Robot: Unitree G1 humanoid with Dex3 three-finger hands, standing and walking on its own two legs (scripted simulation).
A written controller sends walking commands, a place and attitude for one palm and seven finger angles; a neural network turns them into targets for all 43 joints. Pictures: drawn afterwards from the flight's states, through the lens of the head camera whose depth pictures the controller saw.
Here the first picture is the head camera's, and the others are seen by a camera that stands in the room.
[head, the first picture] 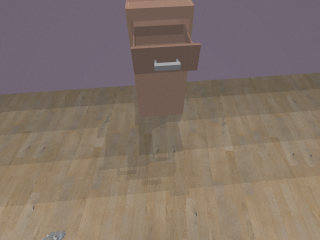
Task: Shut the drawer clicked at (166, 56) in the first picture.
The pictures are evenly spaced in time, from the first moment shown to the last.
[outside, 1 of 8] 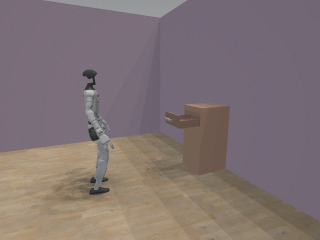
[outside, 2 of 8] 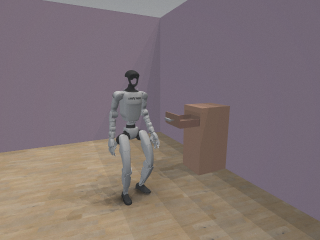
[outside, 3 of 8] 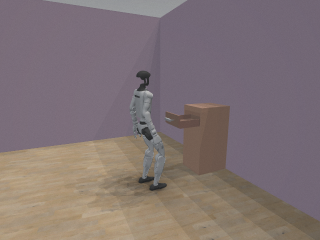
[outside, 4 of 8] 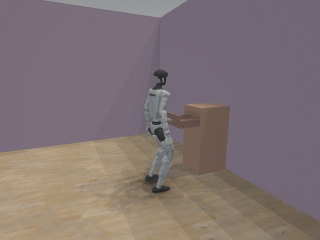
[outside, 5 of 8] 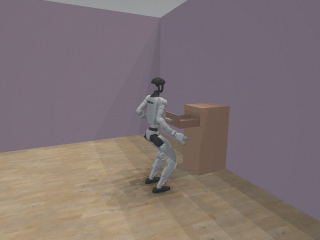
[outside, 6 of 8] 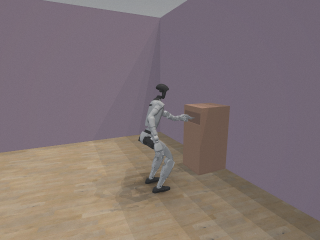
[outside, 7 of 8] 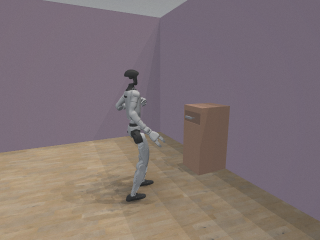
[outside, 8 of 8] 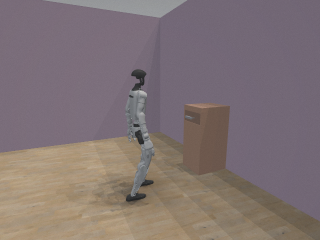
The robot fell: no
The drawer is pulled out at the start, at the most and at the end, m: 0.30 0.30 0.00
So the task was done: yes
